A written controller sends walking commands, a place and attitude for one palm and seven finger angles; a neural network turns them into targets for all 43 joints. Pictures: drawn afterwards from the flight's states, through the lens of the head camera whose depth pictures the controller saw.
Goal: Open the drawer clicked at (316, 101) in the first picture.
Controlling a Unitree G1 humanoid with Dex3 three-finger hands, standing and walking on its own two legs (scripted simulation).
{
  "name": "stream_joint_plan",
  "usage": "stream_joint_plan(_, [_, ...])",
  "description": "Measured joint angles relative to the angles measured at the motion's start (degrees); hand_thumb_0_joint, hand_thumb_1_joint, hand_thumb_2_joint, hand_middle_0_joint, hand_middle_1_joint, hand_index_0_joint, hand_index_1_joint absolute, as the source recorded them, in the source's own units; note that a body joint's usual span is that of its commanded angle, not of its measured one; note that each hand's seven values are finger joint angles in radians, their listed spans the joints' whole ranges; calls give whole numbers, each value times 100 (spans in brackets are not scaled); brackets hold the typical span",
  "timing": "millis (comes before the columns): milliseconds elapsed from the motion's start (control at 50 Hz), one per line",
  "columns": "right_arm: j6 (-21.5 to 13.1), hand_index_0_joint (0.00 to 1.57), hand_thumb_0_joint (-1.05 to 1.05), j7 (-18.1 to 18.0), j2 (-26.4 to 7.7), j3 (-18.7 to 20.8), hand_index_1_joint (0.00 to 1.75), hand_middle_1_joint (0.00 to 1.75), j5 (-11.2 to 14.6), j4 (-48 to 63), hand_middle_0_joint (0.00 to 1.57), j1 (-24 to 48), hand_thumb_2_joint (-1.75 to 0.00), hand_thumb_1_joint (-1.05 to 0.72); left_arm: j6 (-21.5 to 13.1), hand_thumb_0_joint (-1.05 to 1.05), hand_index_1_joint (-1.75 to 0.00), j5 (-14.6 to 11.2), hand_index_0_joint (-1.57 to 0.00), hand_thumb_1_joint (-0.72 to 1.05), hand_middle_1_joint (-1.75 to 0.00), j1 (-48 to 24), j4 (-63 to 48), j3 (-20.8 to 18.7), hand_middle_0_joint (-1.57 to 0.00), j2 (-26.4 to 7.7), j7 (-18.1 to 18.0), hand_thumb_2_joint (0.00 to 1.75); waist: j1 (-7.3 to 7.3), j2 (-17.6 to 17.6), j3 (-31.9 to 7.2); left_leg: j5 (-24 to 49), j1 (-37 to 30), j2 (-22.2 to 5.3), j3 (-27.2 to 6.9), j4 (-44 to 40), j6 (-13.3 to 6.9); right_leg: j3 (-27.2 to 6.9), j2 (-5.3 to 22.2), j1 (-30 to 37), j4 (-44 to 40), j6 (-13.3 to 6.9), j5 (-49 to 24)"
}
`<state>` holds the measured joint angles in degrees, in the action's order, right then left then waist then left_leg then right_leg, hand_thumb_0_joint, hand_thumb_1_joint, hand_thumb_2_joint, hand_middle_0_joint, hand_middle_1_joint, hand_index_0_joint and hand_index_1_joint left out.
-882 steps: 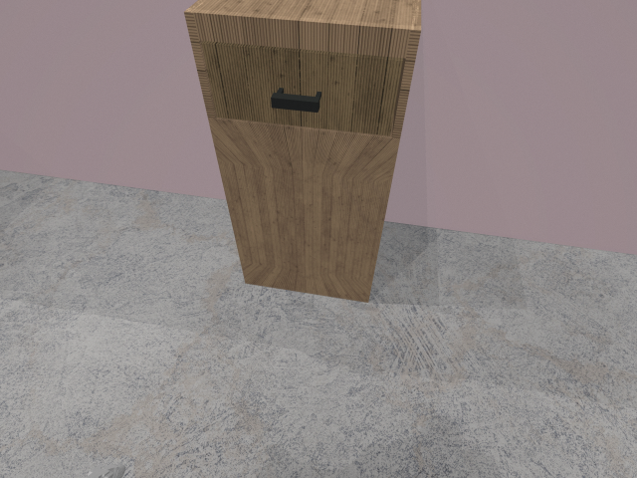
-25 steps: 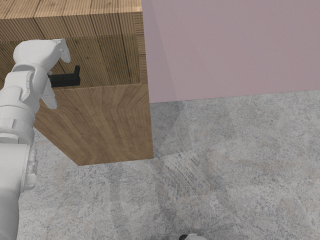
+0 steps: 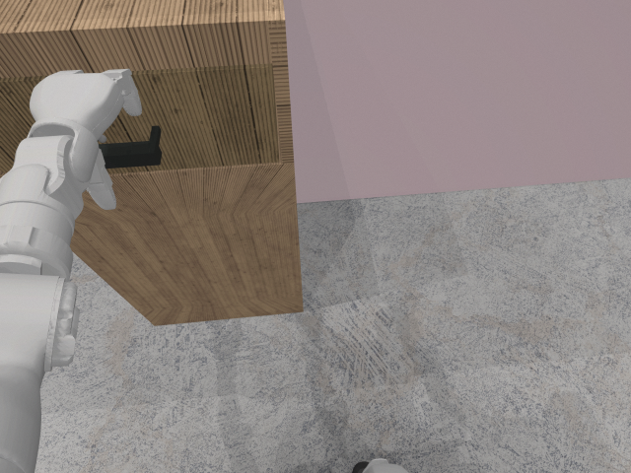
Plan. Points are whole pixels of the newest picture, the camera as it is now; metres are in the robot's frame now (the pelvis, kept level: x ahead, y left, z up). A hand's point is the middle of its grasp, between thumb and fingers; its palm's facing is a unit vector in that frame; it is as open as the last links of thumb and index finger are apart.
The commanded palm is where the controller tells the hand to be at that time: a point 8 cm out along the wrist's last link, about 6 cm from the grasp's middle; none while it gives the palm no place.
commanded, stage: lower the fingers behind the handle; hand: left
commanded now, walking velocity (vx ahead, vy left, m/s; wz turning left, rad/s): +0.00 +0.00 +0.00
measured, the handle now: (122, 144) +0.56 +0.24 +0.06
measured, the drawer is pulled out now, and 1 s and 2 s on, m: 0.00 0.00 0.00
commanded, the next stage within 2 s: lift the fingers back up to retry in 1.26 s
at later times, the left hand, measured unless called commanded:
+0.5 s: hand (105, 142) +0.52 +0.23 +0.11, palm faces -0.02 +0.00 -1.00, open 13.5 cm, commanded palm +0.52 +0.24 +0.14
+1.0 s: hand (107, 144) +0.52 +0.23 +0.11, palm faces +0.00 +0.01 -1.00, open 13.7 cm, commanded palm +0.52 +0.24 +0.12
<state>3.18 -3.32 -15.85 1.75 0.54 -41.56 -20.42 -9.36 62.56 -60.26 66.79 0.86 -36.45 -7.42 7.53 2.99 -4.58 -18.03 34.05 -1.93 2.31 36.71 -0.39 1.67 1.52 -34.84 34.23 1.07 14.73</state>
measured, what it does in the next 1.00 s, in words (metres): shifts its weight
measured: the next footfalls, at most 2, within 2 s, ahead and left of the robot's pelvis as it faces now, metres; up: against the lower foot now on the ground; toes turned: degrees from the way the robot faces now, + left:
none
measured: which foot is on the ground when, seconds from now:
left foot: down 0.00-1.00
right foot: down 0.00-1.00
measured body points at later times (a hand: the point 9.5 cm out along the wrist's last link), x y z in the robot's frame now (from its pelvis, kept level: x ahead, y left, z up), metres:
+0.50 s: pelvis -0.02 +0.00 -0.01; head +0.08 -0.01 +0.43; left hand +0.51 +0.23 +0.16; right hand -0.05 -0.28 -0.13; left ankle -0.01 +0.11 -0.72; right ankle +0.01 -0.13 -0.72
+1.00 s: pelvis -0.05 +0.00 -0.03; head +0.07 +0.00 +0.41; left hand +0.51 +0.23 +0.16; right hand -0.07 -0.28 -0.14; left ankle -0.01 +0.11 -0.72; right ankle +0.01 -0.13 -0.72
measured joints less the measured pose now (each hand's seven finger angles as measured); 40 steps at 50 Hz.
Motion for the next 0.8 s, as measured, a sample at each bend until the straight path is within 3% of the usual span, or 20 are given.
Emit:
stream_joint_plan(320, [-25, 21, 0, 3, -49, -46, 30, 30, 13, -17, 21, -135, -90, -91, 112, 0, -121, 66, -39, -49, -122, -333, 387, 19, -35, -88, -248, 30, 121, -31, -27, 2, 393, -14, 20, 267, -16, -34, -9, -392, 236, 7, -31])
stream_joint_plan(800, [-85, 21, 0, -42, -119, -194, 30, 30, 54, 153, 21, -243, -90, -91, 265, 0, -127, 81, -34, -49, -121, -987, 807, 119, -32, -375, -287, 30, 335, -46, -8, -3, 1178, -30, 26, 825, -50, -69, -13, -1165, 746, 19, -65])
